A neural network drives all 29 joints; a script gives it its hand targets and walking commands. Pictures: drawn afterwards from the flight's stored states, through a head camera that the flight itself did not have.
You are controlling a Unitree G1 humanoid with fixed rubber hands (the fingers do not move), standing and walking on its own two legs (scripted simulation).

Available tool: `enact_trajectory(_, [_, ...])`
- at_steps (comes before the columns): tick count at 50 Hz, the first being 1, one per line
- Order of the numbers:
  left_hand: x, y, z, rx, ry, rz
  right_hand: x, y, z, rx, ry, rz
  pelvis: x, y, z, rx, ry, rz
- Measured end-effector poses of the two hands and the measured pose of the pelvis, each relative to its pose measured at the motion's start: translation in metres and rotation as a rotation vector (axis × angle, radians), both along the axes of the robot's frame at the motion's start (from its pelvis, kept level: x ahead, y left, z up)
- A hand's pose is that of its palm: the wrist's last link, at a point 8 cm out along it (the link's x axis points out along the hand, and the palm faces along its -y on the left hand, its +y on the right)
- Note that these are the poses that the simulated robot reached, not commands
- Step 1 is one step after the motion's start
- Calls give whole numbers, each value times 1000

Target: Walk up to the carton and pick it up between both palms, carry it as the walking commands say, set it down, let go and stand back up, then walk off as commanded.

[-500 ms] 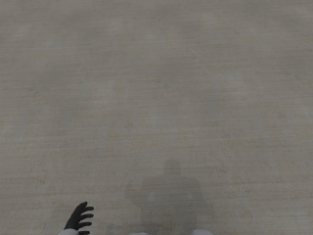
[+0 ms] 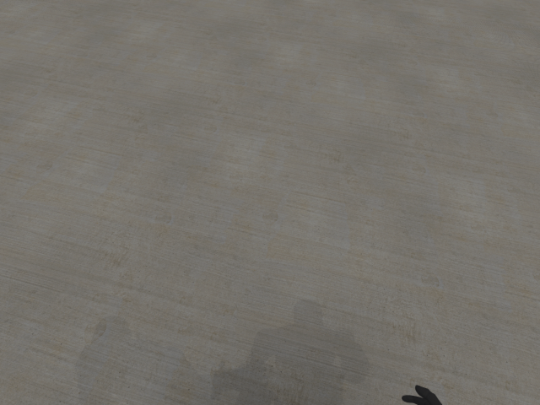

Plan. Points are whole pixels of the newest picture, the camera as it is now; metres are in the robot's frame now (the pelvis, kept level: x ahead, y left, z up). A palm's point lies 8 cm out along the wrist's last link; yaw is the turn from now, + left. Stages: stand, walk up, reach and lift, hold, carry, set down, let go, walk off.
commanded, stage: walk off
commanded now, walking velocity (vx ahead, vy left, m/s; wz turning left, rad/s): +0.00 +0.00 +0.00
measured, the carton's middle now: out of the picture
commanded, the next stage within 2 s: none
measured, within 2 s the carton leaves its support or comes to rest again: neither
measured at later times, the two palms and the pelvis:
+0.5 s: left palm out of the picture +0.00 +0.26 -0.14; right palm out of the picture +0.02 -0.25 -0.14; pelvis -0.03 +0.01 -0.01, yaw +6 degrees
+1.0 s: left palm out of the picture -0.02 +0.26 -0.10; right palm out of the picture +0.09 -0.24 -0.14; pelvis -0.05 -0.02 +0.00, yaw +22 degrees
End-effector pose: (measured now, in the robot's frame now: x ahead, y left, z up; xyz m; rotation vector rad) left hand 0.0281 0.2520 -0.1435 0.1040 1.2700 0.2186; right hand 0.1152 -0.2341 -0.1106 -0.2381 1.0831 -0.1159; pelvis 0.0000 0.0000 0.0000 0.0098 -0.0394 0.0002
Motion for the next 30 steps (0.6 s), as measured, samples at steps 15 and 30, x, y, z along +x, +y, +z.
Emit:
enact_trajectory(15, [-14, -15, 17, 25, -8, -22, -67, 14, -28, 91, 119, -93, -14, 5, 5, -9, -17, 20])
enact_trajectory(30, [-35, 33, -15, 69, -7, 92, -88, 0, -27, -51, 180, -22, -32, 22, -18, -36, 2, 129])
